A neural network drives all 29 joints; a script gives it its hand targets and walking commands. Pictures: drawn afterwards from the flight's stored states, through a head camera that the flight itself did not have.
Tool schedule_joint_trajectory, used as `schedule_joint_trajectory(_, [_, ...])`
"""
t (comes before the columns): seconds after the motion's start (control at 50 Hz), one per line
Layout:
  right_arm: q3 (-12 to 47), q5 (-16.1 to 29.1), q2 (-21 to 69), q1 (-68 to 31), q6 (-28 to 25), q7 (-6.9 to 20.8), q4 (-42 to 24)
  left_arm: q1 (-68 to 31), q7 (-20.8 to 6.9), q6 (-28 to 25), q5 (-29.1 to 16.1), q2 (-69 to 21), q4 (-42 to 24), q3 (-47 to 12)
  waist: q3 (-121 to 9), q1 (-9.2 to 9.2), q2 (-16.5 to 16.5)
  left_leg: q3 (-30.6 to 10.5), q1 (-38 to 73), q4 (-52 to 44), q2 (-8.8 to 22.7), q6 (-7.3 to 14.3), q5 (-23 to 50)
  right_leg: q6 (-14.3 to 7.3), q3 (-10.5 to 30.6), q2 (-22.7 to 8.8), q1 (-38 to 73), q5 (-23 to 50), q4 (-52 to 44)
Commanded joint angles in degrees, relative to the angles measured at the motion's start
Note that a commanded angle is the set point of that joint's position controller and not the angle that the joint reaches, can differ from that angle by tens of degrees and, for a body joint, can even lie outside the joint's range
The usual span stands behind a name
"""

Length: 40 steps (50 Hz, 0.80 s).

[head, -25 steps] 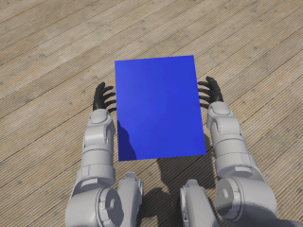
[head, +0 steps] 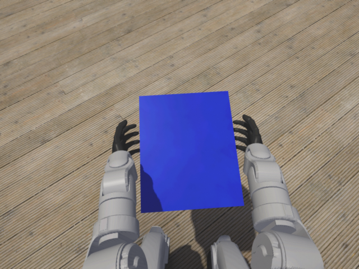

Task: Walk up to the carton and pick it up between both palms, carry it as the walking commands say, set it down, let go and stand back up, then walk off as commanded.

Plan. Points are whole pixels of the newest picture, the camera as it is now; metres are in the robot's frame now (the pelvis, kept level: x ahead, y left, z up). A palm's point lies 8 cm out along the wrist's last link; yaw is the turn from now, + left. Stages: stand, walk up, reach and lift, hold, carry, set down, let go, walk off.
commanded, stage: reach and lift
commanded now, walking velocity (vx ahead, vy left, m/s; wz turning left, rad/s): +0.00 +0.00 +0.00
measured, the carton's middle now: (186, 154) +0.42 +0.03 -0.11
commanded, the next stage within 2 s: none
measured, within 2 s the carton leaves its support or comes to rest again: neither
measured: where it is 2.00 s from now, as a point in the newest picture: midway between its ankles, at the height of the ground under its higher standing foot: outside the picture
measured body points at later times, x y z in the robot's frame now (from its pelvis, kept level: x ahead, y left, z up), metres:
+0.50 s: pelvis +0.02 +0.00 +0.07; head +0.14 +0.00 +0.50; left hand +0.37 +0.19 +0.04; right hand +0.41 -0.12 +0.03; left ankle +0.09 +0.13 -0.63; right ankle +0.05 -0.12 -0.63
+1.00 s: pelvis +0.04 +0.00 +0.11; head +0.07 +0.01 +0.56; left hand +0.36 +0.19 +0.11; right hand +0.39 -0.12 +0.10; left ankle +0.09 +0.13 -0.63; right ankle +0.05 -0.12 -0.63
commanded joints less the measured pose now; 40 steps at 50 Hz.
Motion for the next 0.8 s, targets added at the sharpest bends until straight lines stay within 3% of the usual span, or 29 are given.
schedule_joint_trajectory(0.0, [29.45,9.65,57.66,-32.7,-1.75,21.3,1.67,-32.88,-21.36,-0.12,-9.8,-55.02,5.48,-33.76,-39.41,0.84,-0.38,3.43,34.42,-6.81,-7.42,0.39,12.4,-0.76,-2.36,6.27,17.58,11.57,-11.63])
schedule_joint_trajectory(0.4, [32.51,8.68,57.5,-21.51,-0.31,21.06,-4.37,-21.23,-22.95,1.21,-8.8,-53.07,-0.29,-36.11,-28.25,1.17,-0.36,1.63,49.78,-19.91,-6.67,1.31,19.37,-0.88,-0.17,4.36,34.13,18.41,-25.54])
schedule_joint_trajectory(0.62, [35.64,9.22,56.39,-16.56,0.38,20.8,-8.45,-15.6,-22.41,2.01,-9.79,-54.09,-3.16,-40.12,-25.27,1.15,0.25,0.64,58.83,-26.18,-6.43,1.1,23.65,-0.93,0.37,3.95,42.4,22.41,-31.67])
schedule_joint_trajectory(0.78, [35.96,9.6,54.87,-14.92,1.83,20.89,-10.27,-12.74,-21.74,3.69,-10.19,-55.21,-3.1,-40.71,-20.34,1.28,0.81,0.06,65.1,-31.12,-6.1,0.82,23.02,-1.17,0.31,3.6,46.84,20.91,-36.22])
